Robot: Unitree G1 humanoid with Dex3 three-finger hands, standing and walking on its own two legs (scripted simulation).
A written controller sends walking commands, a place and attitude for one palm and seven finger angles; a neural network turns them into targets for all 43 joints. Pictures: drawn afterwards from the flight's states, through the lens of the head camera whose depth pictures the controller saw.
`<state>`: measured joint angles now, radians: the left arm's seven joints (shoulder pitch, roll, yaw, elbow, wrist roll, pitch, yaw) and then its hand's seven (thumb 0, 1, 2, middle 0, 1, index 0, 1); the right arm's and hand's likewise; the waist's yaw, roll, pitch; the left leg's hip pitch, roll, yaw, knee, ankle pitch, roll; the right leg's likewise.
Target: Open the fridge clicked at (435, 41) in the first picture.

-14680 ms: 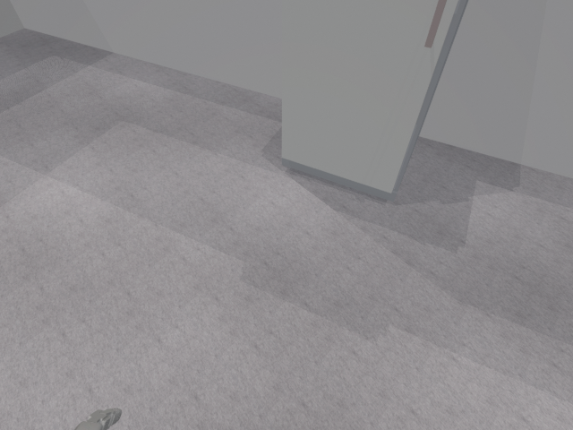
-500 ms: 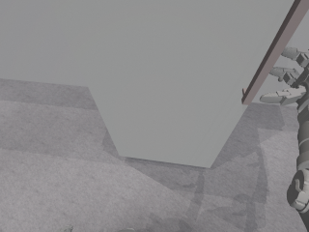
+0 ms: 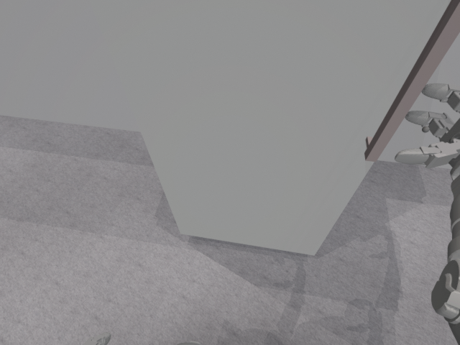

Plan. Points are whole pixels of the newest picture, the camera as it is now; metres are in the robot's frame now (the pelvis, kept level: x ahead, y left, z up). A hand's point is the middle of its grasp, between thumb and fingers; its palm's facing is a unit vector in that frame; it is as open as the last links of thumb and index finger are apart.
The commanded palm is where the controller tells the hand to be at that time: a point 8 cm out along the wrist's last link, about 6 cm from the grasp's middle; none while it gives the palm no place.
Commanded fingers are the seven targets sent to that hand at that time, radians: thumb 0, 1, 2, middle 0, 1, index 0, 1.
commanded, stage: move the hooked fingers beside the handle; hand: right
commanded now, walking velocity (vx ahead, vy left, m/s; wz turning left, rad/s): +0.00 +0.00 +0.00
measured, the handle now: (405, 87) +0.52 -0.21 +0.18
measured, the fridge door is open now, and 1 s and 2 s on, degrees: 0 0 0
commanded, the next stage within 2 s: feel for the door with the fingertips in 1.86 s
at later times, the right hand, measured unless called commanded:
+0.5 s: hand (436, 131) +0.46 -0.26 +0.15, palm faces +0.06 +1.00 +0.00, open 13.9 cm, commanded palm +0.43 -0.31 +0.15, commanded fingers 0.00 0.50 -0.30 0.30 1.20 0.30 1.20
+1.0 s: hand (447, 137) +0.45 -0.27 +0.14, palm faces +0.08 +1.00 +0.00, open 13.9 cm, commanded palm +0.43 -0.32 +0.15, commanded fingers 0.00 0.50 -0.30 0.30 1.20 0.30 1.20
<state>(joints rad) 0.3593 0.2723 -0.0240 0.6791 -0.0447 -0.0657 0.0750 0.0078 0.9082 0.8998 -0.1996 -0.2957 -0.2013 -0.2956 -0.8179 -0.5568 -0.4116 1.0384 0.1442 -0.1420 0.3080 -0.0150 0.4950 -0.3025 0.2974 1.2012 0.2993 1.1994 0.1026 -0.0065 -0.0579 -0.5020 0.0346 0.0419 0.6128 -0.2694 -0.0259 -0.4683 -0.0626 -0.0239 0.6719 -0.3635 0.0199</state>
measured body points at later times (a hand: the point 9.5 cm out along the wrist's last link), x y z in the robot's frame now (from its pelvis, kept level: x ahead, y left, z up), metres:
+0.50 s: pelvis -0.01 +0.00 +0.00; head +0.05 -0.02 +0.44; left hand +0.03 +0.27 -0.11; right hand +0.45 -0.31 +0.15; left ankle +0.02 +0.14 -0.72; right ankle -0.02 -0.13 -0.72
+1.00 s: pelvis +0.00 +0.00 +0.00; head +0.06 -0.02 +0.44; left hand +0.05 +0.28 -0.11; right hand +0.44 -0.33 +0.15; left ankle +0.02 +0.14 -0.72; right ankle -0.02 -0.13 -0.72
